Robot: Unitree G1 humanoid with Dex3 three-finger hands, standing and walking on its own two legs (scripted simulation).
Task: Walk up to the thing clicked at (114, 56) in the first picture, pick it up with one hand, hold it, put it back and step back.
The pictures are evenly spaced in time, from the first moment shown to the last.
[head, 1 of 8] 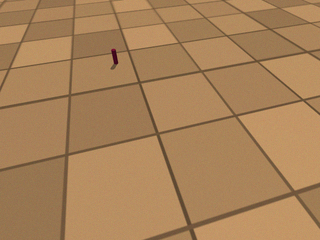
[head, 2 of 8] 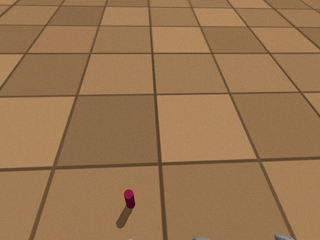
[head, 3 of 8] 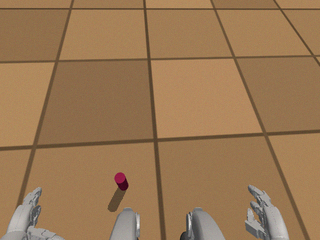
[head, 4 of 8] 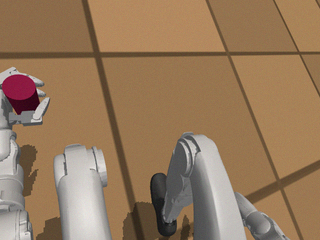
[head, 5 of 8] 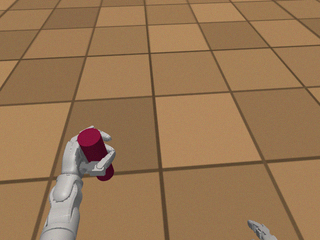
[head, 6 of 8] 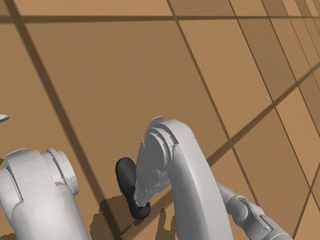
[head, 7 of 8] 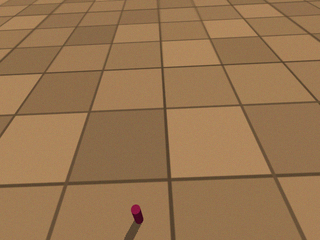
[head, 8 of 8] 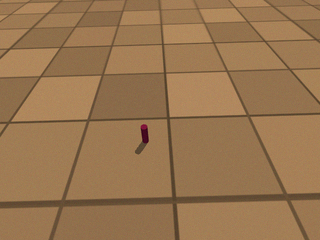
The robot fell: no
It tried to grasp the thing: yes
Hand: left
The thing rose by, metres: 0.69
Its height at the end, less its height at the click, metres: +0.00
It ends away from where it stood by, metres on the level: 0.01
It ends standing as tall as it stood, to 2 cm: yes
